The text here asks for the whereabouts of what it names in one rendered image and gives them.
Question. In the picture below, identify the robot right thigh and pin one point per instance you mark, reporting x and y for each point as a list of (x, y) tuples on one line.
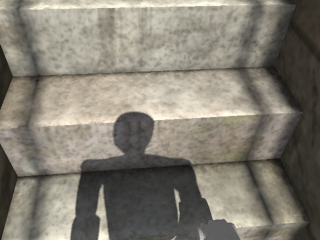
[(218, 229)]

